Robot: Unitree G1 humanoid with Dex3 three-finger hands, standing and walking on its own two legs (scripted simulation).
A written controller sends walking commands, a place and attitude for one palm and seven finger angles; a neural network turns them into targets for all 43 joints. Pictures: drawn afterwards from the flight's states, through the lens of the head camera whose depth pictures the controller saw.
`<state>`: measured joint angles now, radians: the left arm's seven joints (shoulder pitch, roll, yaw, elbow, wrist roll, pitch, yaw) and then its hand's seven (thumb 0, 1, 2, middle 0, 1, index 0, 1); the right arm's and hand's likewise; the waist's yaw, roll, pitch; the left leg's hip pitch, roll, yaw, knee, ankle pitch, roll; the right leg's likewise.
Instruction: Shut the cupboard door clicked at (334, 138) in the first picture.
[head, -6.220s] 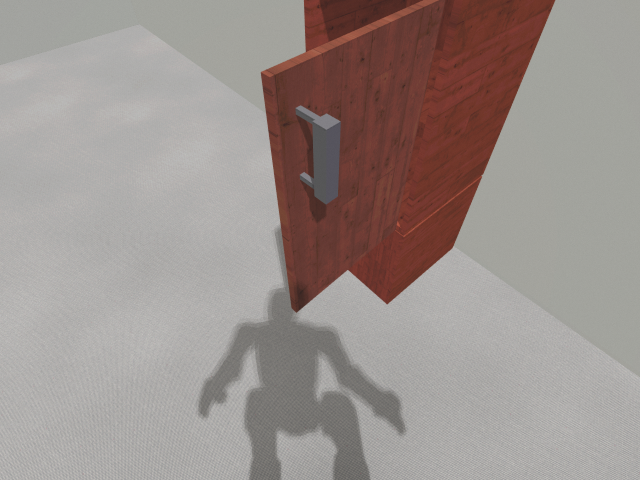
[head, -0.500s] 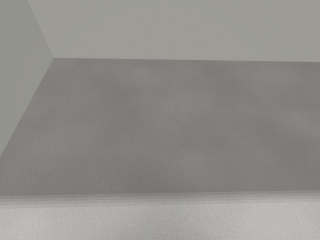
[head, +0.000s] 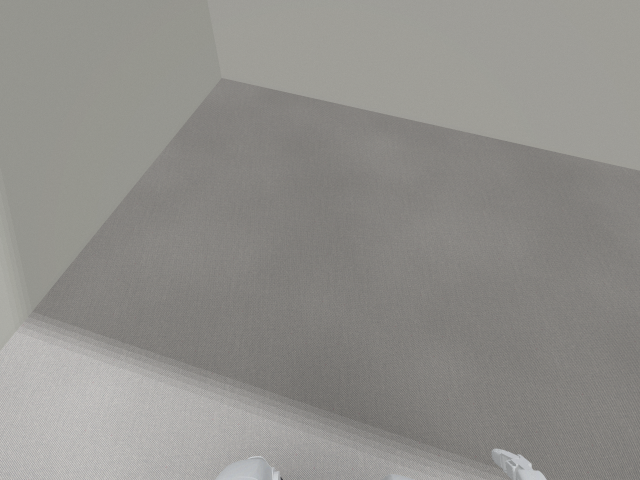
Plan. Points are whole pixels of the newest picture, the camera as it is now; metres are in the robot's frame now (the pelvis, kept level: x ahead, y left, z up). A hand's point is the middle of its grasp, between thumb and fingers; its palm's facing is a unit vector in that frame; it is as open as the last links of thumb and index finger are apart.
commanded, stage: walk to a spot facing it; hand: left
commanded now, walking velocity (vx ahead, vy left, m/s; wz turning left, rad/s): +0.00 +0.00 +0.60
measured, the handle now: out of the picture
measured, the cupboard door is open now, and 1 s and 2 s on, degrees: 93 93 93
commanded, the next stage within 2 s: none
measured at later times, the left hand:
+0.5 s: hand out of the picture +0.07 +0.13 -0.14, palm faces +0.31 -0.92 -0.24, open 7.4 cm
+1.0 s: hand out of the picture +0.07 +0.13 -0.13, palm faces +0.59 -0.75 -0.31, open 7.4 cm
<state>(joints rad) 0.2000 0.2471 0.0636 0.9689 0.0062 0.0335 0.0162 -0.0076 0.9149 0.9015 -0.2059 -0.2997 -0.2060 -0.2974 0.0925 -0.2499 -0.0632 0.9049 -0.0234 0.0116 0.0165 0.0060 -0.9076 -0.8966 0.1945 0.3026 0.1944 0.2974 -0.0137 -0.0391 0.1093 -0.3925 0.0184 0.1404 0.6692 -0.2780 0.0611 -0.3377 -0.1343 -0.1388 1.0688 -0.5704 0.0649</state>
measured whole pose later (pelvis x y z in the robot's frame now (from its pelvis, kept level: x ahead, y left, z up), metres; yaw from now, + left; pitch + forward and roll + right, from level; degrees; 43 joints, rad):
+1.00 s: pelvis +0.12 -0.10 +0.01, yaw +38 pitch +1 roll +1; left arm 0.17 0.20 0.04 0.87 0.02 0.01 0.02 0.00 0.90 0.90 -0.20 -0.30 -0.20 -0.30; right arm 0.14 -0.27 -0.10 0.93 -0.02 0.09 0.02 0.01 -0.90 -0.90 0.20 0.30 0.20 0.30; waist -0.01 0.05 0.09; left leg -0.49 -0.01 -0.03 1.09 -0.47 -0.05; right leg -0.28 -0.09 -0.12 0.62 -0.35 0.00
